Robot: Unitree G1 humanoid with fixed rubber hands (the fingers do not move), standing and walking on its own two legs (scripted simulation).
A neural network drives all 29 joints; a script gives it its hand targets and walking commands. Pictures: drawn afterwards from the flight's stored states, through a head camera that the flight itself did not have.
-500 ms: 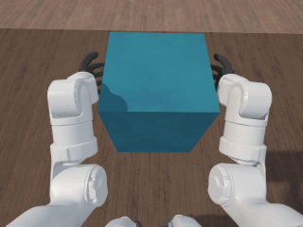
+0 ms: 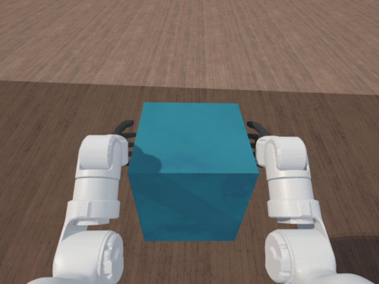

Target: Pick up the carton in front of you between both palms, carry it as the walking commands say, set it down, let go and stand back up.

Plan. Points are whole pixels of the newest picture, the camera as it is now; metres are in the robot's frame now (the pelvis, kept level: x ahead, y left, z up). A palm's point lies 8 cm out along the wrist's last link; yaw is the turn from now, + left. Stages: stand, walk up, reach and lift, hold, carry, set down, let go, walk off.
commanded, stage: carry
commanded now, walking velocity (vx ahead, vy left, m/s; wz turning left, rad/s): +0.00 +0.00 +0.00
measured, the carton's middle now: (190, 173) +0.34 +0.00 +0.06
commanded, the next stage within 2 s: none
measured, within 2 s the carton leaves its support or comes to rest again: neither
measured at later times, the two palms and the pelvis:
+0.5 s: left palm (114, 155) +0.32 +0.15 +0.14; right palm (265, 154) +0.32 -0.15 +0.14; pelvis -0.02 +0.00 +0.00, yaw +0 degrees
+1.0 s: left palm (113, 159) +0.31 +0.15 +0.14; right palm (266, 159) +0.31 -0.15 +0.14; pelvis -0.03 +0.00 +0.00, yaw +0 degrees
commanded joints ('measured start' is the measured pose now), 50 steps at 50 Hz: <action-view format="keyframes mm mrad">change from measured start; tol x2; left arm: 1 -745 -1105 -541 -146 -407 -38 -203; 10 -745 -1096 -524 -104 -389 -45 -209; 50 -767 -1118 -536 -136 -412 -41 -210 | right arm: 1 -762 1114 548 -152 416 -33 206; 11 -760 1108 522 -99 405 -41 218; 50 -771 1119 526 -125 416 -36 217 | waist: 1 2 -7 -429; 13 0 -4 -353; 50 0 -3 -372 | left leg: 1 158 132 -119 -43 434 30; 17 128 133 -124 -95 315 31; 50 117 134 -124 -104 295 34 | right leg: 1 151 -121 105 -40 421 -29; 19 106 -120 112 -99 299 -30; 50 98 -118 110 -102 276 -31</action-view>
